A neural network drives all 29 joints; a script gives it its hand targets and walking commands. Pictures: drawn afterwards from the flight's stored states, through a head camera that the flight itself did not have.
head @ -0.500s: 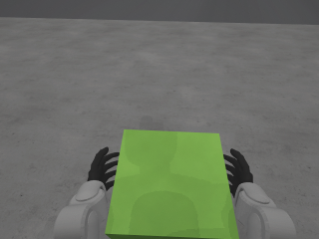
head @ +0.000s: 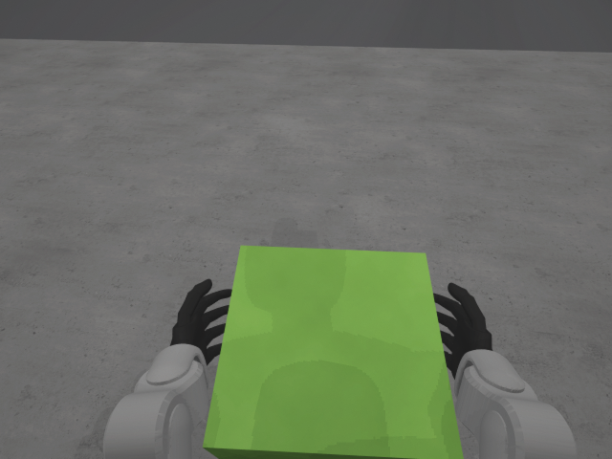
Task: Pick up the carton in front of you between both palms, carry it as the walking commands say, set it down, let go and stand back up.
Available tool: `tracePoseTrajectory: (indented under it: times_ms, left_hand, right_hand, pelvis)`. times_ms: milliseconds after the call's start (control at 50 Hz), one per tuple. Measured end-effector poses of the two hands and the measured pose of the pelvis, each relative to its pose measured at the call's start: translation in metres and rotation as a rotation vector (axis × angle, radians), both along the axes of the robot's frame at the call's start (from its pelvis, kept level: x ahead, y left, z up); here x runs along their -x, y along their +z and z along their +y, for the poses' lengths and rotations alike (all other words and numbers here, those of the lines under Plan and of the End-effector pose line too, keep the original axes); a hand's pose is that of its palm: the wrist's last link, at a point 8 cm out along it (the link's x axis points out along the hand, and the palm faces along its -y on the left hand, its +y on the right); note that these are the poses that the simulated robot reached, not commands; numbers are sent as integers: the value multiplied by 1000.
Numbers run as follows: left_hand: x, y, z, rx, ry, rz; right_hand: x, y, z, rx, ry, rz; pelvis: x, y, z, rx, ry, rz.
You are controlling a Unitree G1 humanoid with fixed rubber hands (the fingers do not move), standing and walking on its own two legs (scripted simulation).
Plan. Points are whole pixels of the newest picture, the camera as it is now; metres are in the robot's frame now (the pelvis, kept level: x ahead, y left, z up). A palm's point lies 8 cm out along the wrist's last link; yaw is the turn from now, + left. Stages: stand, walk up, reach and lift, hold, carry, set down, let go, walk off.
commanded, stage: carry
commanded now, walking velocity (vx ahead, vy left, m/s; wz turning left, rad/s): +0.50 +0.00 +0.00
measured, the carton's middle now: (326, 373) +0.23 +0.00 +0.03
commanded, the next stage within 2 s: none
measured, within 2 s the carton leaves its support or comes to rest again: neither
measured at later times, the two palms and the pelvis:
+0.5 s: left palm (216, 199) +0.48 +0.17 +0.10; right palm (406, 199) +0.48 -0.13 +0.10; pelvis +0.25 +0.02 +0.00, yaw -1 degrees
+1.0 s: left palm (231, 191) +0.52 +0.16 +0.09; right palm (407, 190) +0.53 -0.14 +0.08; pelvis +0.30 +0.00 -0.01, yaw +2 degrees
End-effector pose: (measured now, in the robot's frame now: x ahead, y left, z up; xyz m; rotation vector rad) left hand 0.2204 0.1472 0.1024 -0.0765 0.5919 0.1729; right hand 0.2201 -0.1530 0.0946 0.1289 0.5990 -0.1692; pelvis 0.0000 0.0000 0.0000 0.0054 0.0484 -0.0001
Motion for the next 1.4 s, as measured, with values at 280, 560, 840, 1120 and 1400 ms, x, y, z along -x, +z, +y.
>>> tracePoseTrajectory:
  times_ms: [280, 560, 840, 1120, 1400]
  left_hand:
    - [-172, -25, 39, 48, -40, 104]
    - [-280, 1, 15, -32, -6, -3]
    - [-306, -15, 13, -15, 49, 47]
    - [-292, -14, 9, -9, 27, 39]
    - [-268, -14, 14, -16, 37, 55]
  right_hand:
    - [-158, -10, 39, 60, -35, 103]
    - [-278, -5, 15, -13, 2, -5]
    - [-320, -17, 13, 1, 55, 47]
    - [-300, -14, 9, 8, 32, 39]
    - [-279, -15, 14, 11, 47, 54]
  pelvis:
    - [-155, 10, 43, 42, -27, 3]
    - [-274, -4, 17, 16, -2, -14]
    - [-306, -7, 1, 18, 28, 6]
    - [-293, -7, 2, 10, 27, -15]
    - [-271, -5, 5, 2, 26, -24]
